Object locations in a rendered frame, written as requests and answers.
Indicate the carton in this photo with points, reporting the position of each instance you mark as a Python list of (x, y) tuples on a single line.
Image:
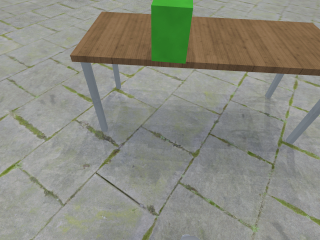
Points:
[(170, 30)]

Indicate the table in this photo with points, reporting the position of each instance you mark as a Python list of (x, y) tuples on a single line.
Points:
[(226, 44)]

